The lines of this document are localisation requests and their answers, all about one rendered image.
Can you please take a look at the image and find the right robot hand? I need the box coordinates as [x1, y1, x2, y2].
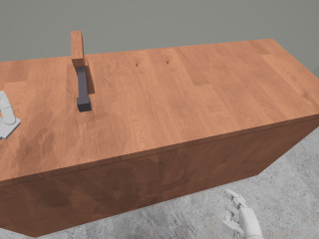
[222, 188, 263, 239]

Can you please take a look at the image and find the left robot hand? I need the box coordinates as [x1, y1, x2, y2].
[0, 91, 21, 140]

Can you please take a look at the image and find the counter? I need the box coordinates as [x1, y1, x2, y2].
[0, 30, 319, 238]

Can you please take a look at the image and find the tap lever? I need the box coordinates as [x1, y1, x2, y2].
[77, 67, 92, 113]

